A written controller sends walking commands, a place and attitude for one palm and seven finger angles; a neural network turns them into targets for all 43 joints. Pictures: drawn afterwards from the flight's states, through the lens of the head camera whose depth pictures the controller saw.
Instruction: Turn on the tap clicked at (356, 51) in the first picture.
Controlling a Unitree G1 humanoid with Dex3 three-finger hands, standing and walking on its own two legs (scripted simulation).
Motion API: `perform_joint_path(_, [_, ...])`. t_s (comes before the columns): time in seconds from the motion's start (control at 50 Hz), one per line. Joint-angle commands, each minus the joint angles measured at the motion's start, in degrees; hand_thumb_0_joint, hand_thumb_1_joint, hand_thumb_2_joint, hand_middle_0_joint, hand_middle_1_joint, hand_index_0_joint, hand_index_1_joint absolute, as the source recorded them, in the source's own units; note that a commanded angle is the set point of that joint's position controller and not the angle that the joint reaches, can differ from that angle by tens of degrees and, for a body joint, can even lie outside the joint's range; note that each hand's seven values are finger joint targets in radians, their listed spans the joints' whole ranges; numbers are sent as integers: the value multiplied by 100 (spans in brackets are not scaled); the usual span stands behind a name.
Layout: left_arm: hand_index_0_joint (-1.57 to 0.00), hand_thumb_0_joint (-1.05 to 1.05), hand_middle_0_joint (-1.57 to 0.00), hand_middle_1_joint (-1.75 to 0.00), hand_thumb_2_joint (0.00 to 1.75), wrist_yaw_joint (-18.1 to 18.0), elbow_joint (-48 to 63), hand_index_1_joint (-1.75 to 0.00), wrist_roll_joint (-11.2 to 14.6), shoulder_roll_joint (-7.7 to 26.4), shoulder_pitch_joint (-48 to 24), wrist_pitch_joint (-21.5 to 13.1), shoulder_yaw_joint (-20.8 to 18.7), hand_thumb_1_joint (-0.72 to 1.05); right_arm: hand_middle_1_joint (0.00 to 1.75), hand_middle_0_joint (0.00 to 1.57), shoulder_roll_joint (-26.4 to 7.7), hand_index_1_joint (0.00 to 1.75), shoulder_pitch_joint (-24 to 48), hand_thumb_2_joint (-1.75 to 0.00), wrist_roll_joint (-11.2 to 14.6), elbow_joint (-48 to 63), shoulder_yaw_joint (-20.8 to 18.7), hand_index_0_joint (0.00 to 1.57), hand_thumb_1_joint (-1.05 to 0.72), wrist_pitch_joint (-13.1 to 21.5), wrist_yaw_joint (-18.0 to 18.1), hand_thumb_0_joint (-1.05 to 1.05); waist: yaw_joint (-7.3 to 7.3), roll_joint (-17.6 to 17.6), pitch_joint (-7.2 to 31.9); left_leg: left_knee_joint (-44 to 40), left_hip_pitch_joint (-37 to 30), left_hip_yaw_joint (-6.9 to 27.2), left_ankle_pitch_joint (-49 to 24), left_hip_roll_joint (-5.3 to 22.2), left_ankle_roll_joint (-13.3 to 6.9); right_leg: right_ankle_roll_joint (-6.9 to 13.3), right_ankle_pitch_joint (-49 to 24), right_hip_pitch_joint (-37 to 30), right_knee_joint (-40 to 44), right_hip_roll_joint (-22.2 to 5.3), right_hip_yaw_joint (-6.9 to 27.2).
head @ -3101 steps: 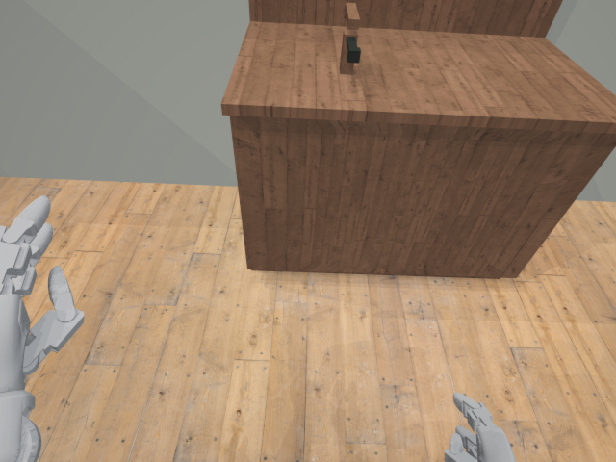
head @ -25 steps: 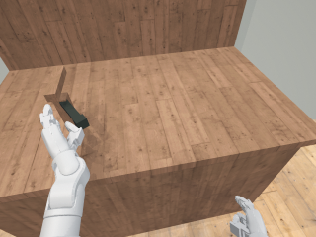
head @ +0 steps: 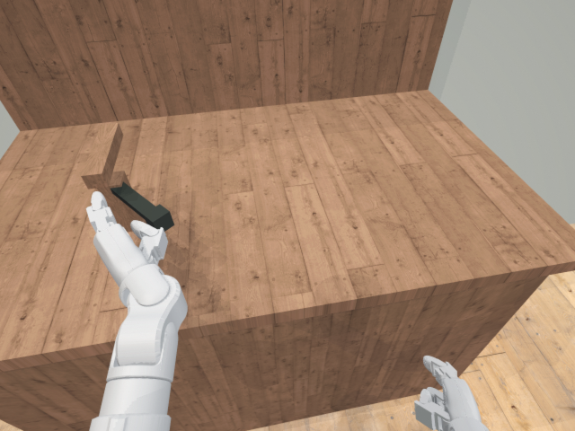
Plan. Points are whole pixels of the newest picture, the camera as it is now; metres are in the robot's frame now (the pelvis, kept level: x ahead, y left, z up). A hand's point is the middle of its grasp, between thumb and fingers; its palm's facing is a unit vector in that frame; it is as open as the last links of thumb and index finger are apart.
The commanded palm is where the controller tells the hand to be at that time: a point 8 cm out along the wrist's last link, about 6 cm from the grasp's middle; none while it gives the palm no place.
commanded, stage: push the lever round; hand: left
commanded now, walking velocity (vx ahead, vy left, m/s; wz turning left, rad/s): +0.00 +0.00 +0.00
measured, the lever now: (159, 219) +0.35 +0.23 +0.12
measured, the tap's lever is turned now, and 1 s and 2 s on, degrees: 39 69 77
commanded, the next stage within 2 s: lift the hand up off the lever in 0.96 s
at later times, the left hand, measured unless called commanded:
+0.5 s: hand (189, 216) +0.37 +0.19 +0.12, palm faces +0.78 -0.62 -0.07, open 7.5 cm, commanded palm +0.31 +0.21 +0.12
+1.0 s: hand (191, 206) +0.39 +0.20 +0.12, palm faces +0.79 -0.61 -0.07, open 7.7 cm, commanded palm +0.34 +0.21 +0.12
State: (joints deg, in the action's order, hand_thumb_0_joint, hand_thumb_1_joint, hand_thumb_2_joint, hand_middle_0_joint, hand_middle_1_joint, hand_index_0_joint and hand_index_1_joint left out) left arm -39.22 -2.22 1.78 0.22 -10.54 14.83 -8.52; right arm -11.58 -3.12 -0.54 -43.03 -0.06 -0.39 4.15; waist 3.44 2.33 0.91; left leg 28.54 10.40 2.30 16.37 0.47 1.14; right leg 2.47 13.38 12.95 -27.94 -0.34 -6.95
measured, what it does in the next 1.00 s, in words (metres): stands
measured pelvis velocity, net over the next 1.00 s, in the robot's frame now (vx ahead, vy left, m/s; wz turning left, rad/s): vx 0.00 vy -0.01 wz -0.01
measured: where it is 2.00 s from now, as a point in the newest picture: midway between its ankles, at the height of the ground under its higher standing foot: outside the picture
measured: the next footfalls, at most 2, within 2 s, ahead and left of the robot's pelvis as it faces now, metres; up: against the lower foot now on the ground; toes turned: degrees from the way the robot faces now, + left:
none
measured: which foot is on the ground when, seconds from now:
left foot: down 0.00-1.00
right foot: down 0.00-1.00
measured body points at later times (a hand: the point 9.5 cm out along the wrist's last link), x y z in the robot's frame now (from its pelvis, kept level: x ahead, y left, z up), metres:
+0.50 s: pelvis +0.00 +0.00 +0.00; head -0.01 -0.02 +0.45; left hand +0.32 +0.22 +0.13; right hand +0.20 -0.22 -0.11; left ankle -0.01 +0.13 -0.74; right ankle +0.02 -0.09 -0.74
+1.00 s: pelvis +0.00 -0.01 +0.00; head +0.01 -0.02 +0.45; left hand +0.34 +0.22 +0.13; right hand +0.18 -0.24 -0.11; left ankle -0.01 +0.13 -0.74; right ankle +0.02 -0.09 -0.74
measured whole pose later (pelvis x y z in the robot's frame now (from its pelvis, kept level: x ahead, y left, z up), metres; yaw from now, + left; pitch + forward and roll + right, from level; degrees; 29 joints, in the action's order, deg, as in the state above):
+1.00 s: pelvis +0.00 -0.01 +0.00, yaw +0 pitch +1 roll +0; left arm -47.8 -21.6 -1.6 -1.0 -27.3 12.1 -12.6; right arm -11.6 -4.1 -1.4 -46.3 -1.8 -1.3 2.1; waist 2.0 1.9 2.1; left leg 28.9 13.7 2.3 16.6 1.6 1.9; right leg 3.2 13.1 16.1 -27.6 0.8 -7.0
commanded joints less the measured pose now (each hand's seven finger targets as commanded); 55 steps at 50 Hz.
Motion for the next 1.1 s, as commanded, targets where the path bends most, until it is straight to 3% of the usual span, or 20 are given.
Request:
perform_joint_path(0.0, [-15,0,-15,-15,90,-95,1144,-15,-251,307,-2288,-360,362,90,30,20,-556,30,1021,-90,-40,847,-167,20,-90,318,16,0,-90,-292,1164,-283,14,-59,-1293,-32,-77,-50,-633,-553,495,-188,334])
perform_joint_path(0.12, [-15,0,-15,-15,90,-345,861,-15,-367,153,-2749,-337,439,90,30,20,-540,30,1046,-90,-74,732,-198,20,-90,357,-21,0,-100,-334,1334,-278,61,-69,-1059,-57,-63,-59,-429,-497,491,-193,342])
perform_joint_path(0.16, [-15,0,-15,-15,90,-425,699,-15,-374,400,-2624,-294,111,90,30,20,-549,30,1023,-90,-87,694,-216,20,-90,320,-28,0,-21,-338,1409,-303,105,-51,-1146,-50,-41,-50,-490,-595,474,-179,327])
perform_joint_path(0.3, [-15,0,-15,-15,90,-684,170,-15,-457,43,-3305,-206,350,90,30,20,-503,30,1080,-90,-100,619,-208,20,-90,281,-120,0,-75,-327,1391,-273,246,-97,-920,-56,-32,-51,-318,-424,469,-196,313])
perform_joint_path(0.34, [-15,0,-15,-15,90,-779,45,-15,-481,63,-3385,-203,261,90,30,20,-506,30,1041,-90,-124,604,-230,20,-90,276,-149,0,-47,-363,1495,-231,251,-116,-1069,-41,-33,-51,-441,-473,452,-191,316])
perform_joint_path(0.36, [-15,0,-15,-15,90,-805,-126,-15,-465,355,-3231,-205,-52,90,30,20,-539,30,1014,-90,-125,572,-250,20,-90,238,-144,0,-2,-483,1495,-278,285,-77,-1065,-22,-25,-52,-398,-514,453,-172,293])
perform_joint_path(0.44, [-15,0,-15,-15,90,-880,-298,-15,-531,179,-3667,-253,110,90,30,20,-519,30,966,-90,-142,569,-237,20,-90,216,-181,0,-81,-521,1518,-186,314,-157,-1057,-20,-80,-76,-448,-464,494,-211,355])
perform_joint_path(0.46, [-15,0,-15,-15,90,-886,-419,-15,-536,517,-3472,-286,-236,90,30,20,-548,30,919,-90,-143,546,-265,20,-90,177,-163,0,-15,-580,1534,-242,338,-123,-1079,-4,-68,-62,-415,-530,480,-179,332])
perform_joint_path(0.54, [-15,0,-15,-15,90,-901,-298,-15,-565,214,-3629,-346,56,90,30,20,-513,30,884,-90,-154,622,-265,20,-90,164,-216,0,-60,-418,1672,-142,245,-207,-1369,12,-90,-62,-756,-581,452,-209,366])
perform_joint_path(0.56, [-15,0,-15,-15,90,-883,-381,-15,-554,522,-3498,-369,-245,90,30,20,-544,30,866,-90,-140,584,-294,20,-90,130,-201,0,-9,-374,1644,-201,285,-164,-1267,28,-61,-49,-599,-595,444,-183,343])
perform_joint_path(0.58, [-15,0,-15,-15,90,-872,-331,-15,-563,266,-3645,-391,1,90,30,20,-519,30,871,-90,-133,626,-264,20,-90,135,-217,0,-50,-337,1653,-194,254,-200,-1297,12,-88,-59,-657,-574,440,-198,361])
perform_joint_path(0.66, [-15,0,-15,-15,90,-863,-339,-15,-523,623,-3501,-470,-343,90,30,20,-561,30,799,-90,-135,618,-315,20,-90,115,-189,0,-24,-486,1700,-175,235,-192,-1443,45,-112,-70,-826,-706,474,-195,377])
perform_joint_path(0.68, [-15,0,-15,-15,90,-844,-291,-15,-535,406,-3590,-486,-131,90,30,20,-544,30,804,-90,-131,652,-293,20,-90,129,-203,0,-60,-509,1737,-164,206,-224,-1469,31,-127,-84,-877,-704,467,-208,385])
perform_joint_path(0.74, [-15,0,-15,-15,90,-824,-366,-15,-525,431,-3658,-495,-127,90,30,20,-553,30,754,-90,-119,602,-310,20,-90,139,-197,0,-111,-471,1656,-119,205,-255,-1472,38,-139,-94,-961,-675,517,-232,421])
perform_joint_path(0.76, [-15,0,-15,-15,90,-798,-456,-15,-505,582,-3580,-499,-286,90,30,20,-576,30,760,-90,-121,576,-318,20,-90,131,-179,0,-91,-501,1518,-182,239,-209,-1365,49,-137,-88,-772,-638,555,-212,392])
perform_joint_path(0.82, [-15,0,-15,-15,90,-790,-567,-15,-524,382,-3982,-542,-25,90,30,20,-550,30,787,-90,-108,543,-298,20,-90,191,-171,0,-193,-463,1398,-180,278,-248,-969,16,-167,-119,-374,-453,668,-234,447])
perform_joint_path(0.86, [-15,0,-15,-15,90,-810,-700,-15,-517,664,-3965,-569,-315,90,30,20,-579,30,768,-90,-107,492,-314,20,-90,194,-142,0,-154,-430,1368,-232,314,-227,-847,9,-168,-112,-234,-469,699,-220,449])
perform_joint_path(1.04, [-15,0,-15,-15,90,-837,-1069,-15,-568,526,-4350,-619,-204,90,30,20,-600,30,624,-90,-125,467,-324,20,-90,183,-177,0,-206,-521,1613,-188,328,-254,-1121,36,-161,-112,-610,-503,562,-223,411])
perform_joint_path(1.06, [-15,0,-15,-15,90,-852,-988,-15,-571,726,-4330,-652,-420,90,30,20,-615,30,616,-90,-129,474,-336,20,-90,176,-168,0,-154,-413,1709,-221,291,-224,-1232,32,-152,-89,-686,-576,515,-203,394])
perform_joint_path(1.08, [-15,0,-15,-15,90,-857,-871,-15,-589,567,-4324,-665,-271,90,30,20,-592,30,611,-90,-131,534,-334,20,-90,176,-197,0,-139,-395,1842,-203,220,-248,-1436,39,-144,-81,-896,-638,448,-203,381])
